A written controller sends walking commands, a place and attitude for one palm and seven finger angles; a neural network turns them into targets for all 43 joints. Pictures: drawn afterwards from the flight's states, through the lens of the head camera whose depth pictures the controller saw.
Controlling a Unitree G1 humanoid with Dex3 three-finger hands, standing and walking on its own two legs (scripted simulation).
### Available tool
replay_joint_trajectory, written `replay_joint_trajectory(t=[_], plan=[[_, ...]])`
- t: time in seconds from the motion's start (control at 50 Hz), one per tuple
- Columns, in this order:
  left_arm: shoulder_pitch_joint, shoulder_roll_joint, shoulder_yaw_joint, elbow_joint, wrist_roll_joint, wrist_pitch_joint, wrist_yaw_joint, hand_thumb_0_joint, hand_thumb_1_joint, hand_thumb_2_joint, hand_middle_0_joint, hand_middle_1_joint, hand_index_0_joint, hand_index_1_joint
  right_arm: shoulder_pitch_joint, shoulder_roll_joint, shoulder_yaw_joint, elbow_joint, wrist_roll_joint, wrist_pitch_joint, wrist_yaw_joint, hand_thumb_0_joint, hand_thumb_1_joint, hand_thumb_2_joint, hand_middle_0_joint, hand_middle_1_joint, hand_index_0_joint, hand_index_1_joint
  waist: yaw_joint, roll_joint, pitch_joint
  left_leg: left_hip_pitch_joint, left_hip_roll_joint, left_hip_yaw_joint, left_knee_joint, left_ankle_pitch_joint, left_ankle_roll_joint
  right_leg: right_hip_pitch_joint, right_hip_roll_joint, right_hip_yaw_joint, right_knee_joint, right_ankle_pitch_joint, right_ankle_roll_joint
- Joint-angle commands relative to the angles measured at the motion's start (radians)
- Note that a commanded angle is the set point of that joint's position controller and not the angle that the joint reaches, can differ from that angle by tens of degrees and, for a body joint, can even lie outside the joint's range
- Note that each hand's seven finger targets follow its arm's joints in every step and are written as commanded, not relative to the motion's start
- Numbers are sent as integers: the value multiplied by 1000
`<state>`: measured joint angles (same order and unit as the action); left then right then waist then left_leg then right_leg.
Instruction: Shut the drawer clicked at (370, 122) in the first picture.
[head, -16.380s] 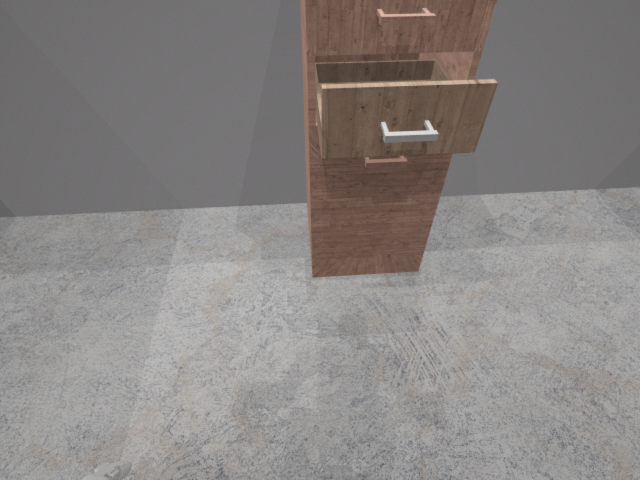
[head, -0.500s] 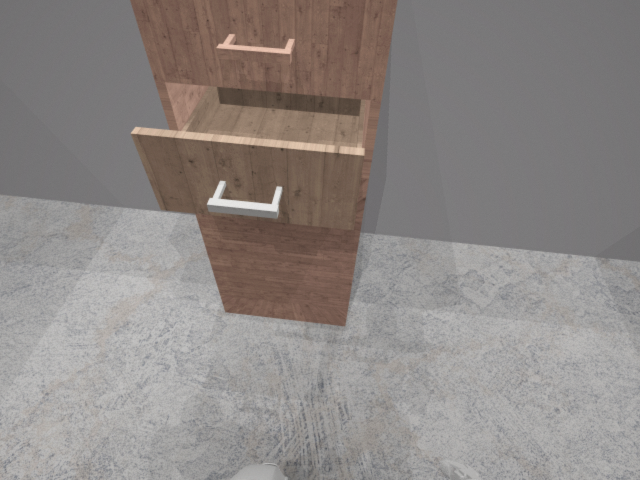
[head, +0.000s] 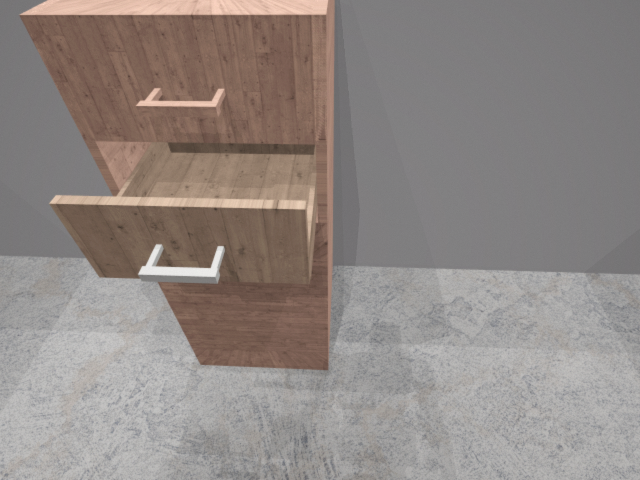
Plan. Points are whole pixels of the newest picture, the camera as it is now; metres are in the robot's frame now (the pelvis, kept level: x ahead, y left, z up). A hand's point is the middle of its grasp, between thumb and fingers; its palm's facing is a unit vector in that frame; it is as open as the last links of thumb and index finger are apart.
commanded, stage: come to a stop and stand still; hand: left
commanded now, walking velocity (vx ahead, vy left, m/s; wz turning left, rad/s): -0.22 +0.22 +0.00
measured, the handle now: (184, 263) +0.42 +0.25 +0.01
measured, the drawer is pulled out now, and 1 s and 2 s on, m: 0.17 0.17 0.17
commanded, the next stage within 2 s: look again from close up in 1.90 s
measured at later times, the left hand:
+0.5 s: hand out of the picture +0.03 +0.20 -0.18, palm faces +0.03 -0.97 -0.24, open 7.4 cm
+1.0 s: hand out of the picture -0.08 +0.17 -0.18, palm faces +0.09 -0.99 -0.14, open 7.4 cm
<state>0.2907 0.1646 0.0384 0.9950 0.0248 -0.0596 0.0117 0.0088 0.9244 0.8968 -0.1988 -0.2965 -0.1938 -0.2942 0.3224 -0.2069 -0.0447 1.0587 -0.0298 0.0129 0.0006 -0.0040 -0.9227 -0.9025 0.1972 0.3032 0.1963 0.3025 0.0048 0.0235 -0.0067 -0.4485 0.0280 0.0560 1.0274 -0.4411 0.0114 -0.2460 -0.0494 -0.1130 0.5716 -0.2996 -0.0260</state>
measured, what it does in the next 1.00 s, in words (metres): steps on the spot: left foot, then right foot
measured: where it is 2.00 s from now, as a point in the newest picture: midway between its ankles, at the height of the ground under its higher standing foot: outside the picture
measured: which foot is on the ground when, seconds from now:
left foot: up 0.00-0.22, down 0.24-0.58, up 0.60-0.92, down 0.94-1.00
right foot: down 0.00-0.24, up 0.26-0.54, down 0.56-1.00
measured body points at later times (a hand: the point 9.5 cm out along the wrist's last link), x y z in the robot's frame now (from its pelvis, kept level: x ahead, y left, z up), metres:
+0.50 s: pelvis -0.01 +0.02 +0.00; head +0.02 +0.01 +0.44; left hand +0.03 +0.26 -0.16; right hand +0.09 -0.20 -0.15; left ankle +0.09 +0.12 -0.73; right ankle -0.07 -0.09 -0.70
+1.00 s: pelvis -0.02 +0.02 +0.00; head -0.01 +0.03 +0.45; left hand -0.09 +0.22 -0.16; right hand +0.00 -0.22 -0.15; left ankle -0.03 +0.12 -0.73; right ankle -0.07 -0.09 -0.73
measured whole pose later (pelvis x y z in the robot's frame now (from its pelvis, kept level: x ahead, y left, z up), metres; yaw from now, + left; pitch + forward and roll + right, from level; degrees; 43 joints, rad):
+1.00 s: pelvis -0.02 +0.02 +0.00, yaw +0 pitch -1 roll +0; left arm 0.38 0.13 0.01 1.14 0.01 0.00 0.03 0.01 0.90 0.90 -0.20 -0.30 -0.20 -0.30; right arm 0.25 -0.17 -0.01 1.10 -0.01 0.01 -0.03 0.00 -0.92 -0.90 0.20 0.30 0.20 0.30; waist 0.04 -0.04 0.04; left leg -0.18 0.02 0.10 0.49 -0.27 0.01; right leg -0.12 -0.03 -0.08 0.49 -0.33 0.00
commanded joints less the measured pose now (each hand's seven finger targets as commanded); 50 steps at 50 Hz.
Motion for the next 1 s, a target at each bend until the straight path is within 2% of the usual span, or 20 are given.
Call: replay_joint_trajectory(t=[0.0, 0.1, 0.16, 0.18, 0.22, 0.26, 0.34, 0.44, 0.5, 0.52, 0.56, 0.58, 0.64, 0.7, 0.8, 0.88, 0.92, 0.94, 0.96, 0.98], plan=[[10, 117, 13, -37, 3, 12, 18, 0, 900, 900, -200, -300, -200, -300, 11, 17, 19, -61, 20, -7, -4, 0, -900, -900, 200, 300, 200, 300, -22, -151, 76, 12, 35, 7, -134, 84, -41, -22, -241, 131, -272, 625, -126], [75, 177, 35, -21, 0, 47, 31, 0, 900, 900, -200, -300, -200, -300, -36, 2, 8, -92, 26, 12, -14, 0, -900, -900, 200, 300, 200, 300, 27, -160, 49, 62, -11, 46, -343, 144, -58, 76, -255, 145, -167, 727, -138], [58, 171, 41, -19, -7, 62, 31, 0, 900, 900, -200, -300, -200, -300, -13, -11, -5, -93, 22, 13, -20, 0, -900, -900, 200, 300, 200, 300, 3, -154, 24, 195, -10, 46, -517, 299, -50, 33, -225, 151, -86, 611, -101], [54, 148, 37, -24, -8, 68, 31, 0, 900, 900, -200, -300, -200, -300, 11, -37, -12, -89, 19, 7, -24, 0, -900, -900, 200, 300, 200, 300, -5, -100, -3, 281, 41, 10, -564, 496, -30, 0, -175, 119, -23, 487, -62], [100, 51, 13, -36, -17, 80, 37, 0, 900, 900, -200, -300, -200, -300, 28, -137, -27, -107, 15, -3, -31, 0, -900, -900, 200, 300, 200, 300, 6, 172, -70, 344, 328, -250, -634, 1067, 158, -100, -5, 16, 222, -218, 41], [84, 37, 12, -34, -13, 87, 43, 0, 900, 900, -200, -300, -200, -300, -21, -115, -20, -121, 9, -2, -39, 0, -900, -900, 200, 300, 200, 300, 2, 134, -55, 222, 325, -217, -679, 879, 218, -86, 13, 93, 462, -324, 27], [64, 53, 19, -12, -4, 97, 32, 0, 900, 900, -200, -300, -200, -300, -107, -80, -13, -139, 8, -2, -42, 0, -900, -900, 200, 300, 200, 300, 6, 112, -77, 226, 274, -178, -700, 642, 204, -136, 9, 127, 517, -208, 38], [60, 25, 4, -10, -2, 100, 24, 0, 900, 900, -200, -300, -200, -300, -98, -95, -20, -120, 4, 2, -35, 0, -900, -900, 200, 300, 200, 300, -14, 77, -52, 190, 277, -235, -801, 189, 180, -44, 6, 80, 232, -228, 34], [182, 22, 2, 43, -1, 91, 22, 0, 900, 900, -200, -300, -200, -300, -113, -103, -26, -102, 1, 14, -21, 0, -900, -900, 200, 300, 200, 300, 28, 52, -21, 73, 198, -191, -825, -63, 94, 151, 42, 28, -95, -104, 13], [215, 37, 3, 55, 4, 85, 23, 0, 900, 900, -200, -300, -200, -300, -115, -72, -22, -100, 6, 18, -16, 0, -900, -900, 200, 300, 200, 300, 37, -23, 17, 33, 128, -127, -770, -76, 40, 176, 22, 65, -231, -86, 2], [139, 146, 11, 21, 7, 74, 24, 0, 900, 900, -200, -300, -200, -300, -139, 7, -4, -125, 16, 32, -6, 0, -900, -900, 200, 300, 200, 300, 14, -318, 123, 24, -11, 11, -454, 46, -46, -92, -261, 418, -529, -493, -102], [31, 147, 11, -19, 4, 66, 28, 0, 900, 900, -200, -300, -200, -300, -142, -30, -13, -122, 6, 30, 1, 0, -900, -900, 200, 300, 200, 300, -2, -270, 165, 56, 18, -22, -331, 67, -39, -204, -299, 436, -555, -499, -133], [9, 98, 5, -18, -5, 33, 22, 0, 900, 900, -200, -300, -200, -300, -94, -7, -3, -72, 4, 9, 5, 0, -900, -900, 200, 300, 200, 300, -19, -163, 185, 19, 24, -23, -266, 163, -27, -68, -200, 291, -452, -101, -103], [120, 115, 10, 22, 0, 15, 13, 0, 900, 900, -200, -300, -200, -300, -112, -11, 4, -71, 10, -11, 3, 0, -900, -900, 200, 300, 200, 300, 29, -100, 128, -37, 1, 13, -288, 102, -47, 141, -216, 255, -350, 297, -111], [187, 131, 18, 79, 3, 21, 19, 0, 900, 900, -200, -300, -200, -300, -125, -14, 15, -74, 20, -15, -16, 0, -900, -900, 200, 300, 200, 300, 61, -173, 42, 1, 1, 21, -390, 24, -54, 308, -257, 261, -230, 688, -147], [116, 104, 7, 93, -12, 34, 21, 0, 900, 900, -200, -300, -200, -300, -21, -19, 21, -18, 23, -22, -31, 0, -900, -900, 200, 300, 200, 300, 3, -156, 4, 317, 10, 22, -678, 303, -33, 154, -154, 172, -126, 624, -56], [123, 46, -8, 91, -14, 41, 20, 0, 900, 900, -200, -300, -200, -300, 15, -83, 10, 6, 19, -31, -40, 0, -900, -900, 200, 300, 200, 300, 7, -19, -43, 450, 148, -68, -602, 637, 22, 28, -73, 107, -117, 275, 5], [118, 30, -12, 97, -9, 48, 25, 0, 900, 900, -200, -300, -200, -300, 11, -95, 11, 9, 18, -24, -42, 0, -900, -900, 200, 300, 200, 300, 11, 11, -3, 400, 180, -71, -601, 620, 43, 21, -58, 94, -158, 115, 18], [111, 24, -13, 104, -5, 53, 26, 0, 900, 900, -200, -300, -200, -300, -8, -80, 15, 13, 17, -18, -42, 0, -900, -900, 200, 300, 200, 300, 13, -12, 61, 344, 167, -67, -612, 546, 41, 10, -50, 100, -187, 75, 20], [94, 27, -15, 117, -8, 59, 24, 0, 900, 900, -200, -300, -200, -300, -15, -60, 22, 21, 18, -21, -43, 0, -900, -900, 200, 300, 200, 300, 9, 61, 83, 308, 146, -80, -655, 524, 39, 29, -57, 93, -180, 87, 23]])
